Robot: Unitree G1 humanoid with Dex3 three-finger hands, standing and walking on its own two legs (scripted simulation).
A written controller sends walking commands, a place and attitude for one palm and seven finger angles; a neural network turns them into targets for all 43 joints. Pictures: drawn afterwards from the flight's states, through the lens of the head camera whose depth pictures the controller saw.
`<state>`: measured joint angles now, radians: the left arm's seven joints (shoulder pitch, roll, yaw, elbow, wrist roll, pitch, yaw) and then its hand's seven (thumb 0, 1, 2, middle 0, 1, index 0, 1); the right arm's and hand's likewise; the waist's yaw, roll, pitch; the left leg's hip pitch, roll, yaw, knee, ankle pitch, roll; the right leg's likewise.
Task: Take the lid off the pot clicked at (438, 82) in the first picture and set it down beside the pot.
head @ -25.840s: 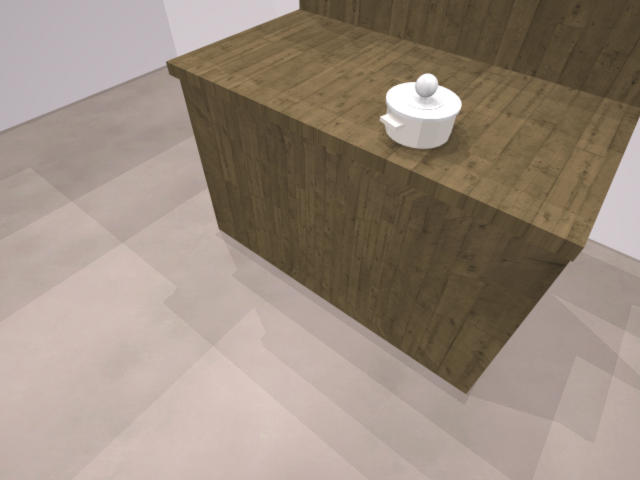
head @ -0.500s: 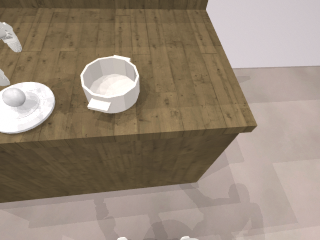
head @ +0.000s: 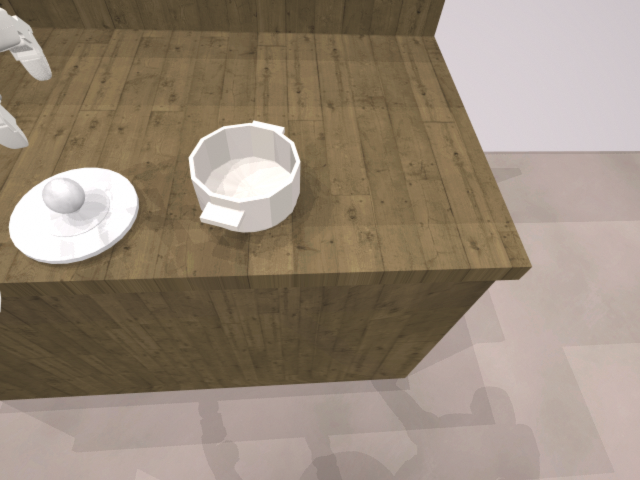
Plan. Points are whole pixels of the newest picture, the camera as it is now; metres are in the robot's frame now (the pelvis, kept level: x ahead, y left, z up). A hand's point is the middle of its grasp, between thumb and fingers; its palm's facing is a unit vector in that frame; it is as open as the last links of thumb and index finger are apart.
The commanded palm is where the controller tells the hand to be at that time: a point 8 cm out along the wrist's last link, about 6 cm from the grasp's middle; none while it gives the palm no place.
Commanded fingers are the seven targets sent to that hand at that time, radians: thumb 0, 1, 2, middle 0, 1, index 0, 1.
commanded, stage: draw the hand back to the body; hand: left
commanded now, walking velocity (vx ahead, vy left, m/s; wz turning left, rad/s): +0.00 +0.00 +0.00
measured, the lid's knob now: (64, 195) +0.49 +0.32 +0.04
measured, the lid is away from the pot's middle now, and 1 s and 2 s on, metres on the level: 0.25 0.25 0.25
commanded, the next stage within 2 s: none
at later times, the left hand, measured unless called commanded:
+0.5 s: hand out of the picture +0.45 +0.32 +0.18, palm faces -0.31 -0.09 -0.95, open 11.1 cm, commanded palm +0.43 +0.31 +0.25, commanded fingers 0.00 -0.04 0.70 -0.37 -0.82 -0.37 -0.82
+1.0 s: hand (12, 120) +0.40 +0.24 +0.24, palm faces +0.43 -0.88 -0.20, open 10.3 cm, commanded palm +0.34 +0.28 +0.24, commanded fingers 0.00 0.38 0.79 -0.29 -0.59 -0.29 -0.59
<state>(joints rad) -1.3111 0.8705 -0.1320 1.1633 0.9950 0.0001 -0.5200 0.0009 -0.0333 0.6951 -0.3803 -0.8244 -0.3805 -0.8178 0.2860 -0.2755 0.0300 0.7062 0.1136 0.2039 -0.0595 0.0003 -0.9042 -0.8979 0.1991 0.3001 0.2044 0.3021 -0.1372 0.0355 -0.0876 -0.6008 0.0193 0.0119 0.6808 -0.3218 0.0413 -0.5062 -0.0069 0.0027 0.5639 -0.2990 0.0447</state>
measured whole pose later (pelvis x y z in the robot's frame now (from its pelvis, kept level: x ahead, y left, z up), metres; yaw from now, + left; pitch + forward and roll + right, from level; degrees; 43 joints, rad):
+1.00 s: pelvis +0.02 -0.03 +0.02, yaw -1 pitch +1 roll -1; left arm -0.47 0.48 0.36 0.36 -0.05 -0.06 0.07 0.00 0.16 0.74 -0.34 -0.71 -0.34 -0.70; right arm 0.22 -0.26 0.04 0.66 0.04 -0.02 -0.05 0.01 -0.90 -0.90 0.20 0.30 0.20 0.30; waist 0.00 0.02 0.00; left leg -0.19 0.04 0.04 0.44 -0.26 -0.01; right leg -0.13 0.02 0.03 0.38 -0.25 0.00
